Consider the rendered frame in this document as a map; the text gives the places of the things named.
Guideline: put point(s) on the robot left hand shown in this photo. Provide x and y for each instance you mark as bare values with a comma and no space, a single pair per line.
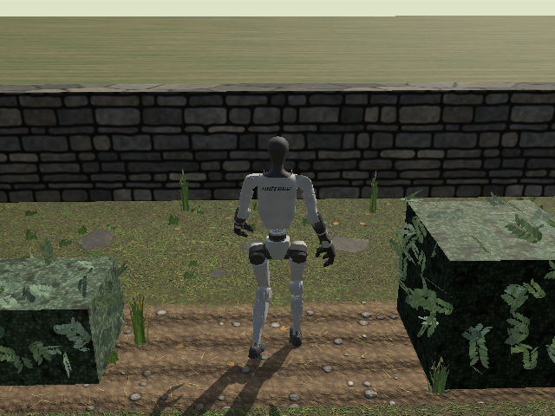
241,233

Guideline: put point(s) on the robot right foot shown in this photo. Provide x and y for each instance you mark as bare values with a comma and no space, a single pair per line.
296,339

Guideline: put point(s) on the robot right upper arm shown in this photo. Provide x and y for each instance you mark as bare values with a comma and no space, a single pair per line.
305,184

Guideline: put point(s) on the right robot forearm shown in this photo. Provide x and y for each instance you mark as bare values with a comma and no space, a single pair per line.
321,232

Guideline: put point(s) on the left robot forearm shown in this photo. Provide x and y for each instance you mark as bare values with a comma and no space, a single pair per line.
238,222

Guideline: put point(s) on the robot left upper arm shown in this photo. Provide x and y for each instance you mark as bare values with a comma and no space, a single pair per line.
250,182

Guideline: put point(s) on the right robot thigh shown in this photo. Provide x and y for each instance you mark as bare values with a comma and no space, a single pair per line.
298,254

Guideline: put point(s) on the robot right hand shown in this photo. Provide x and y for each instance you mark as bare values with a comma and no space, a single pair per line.
330,254

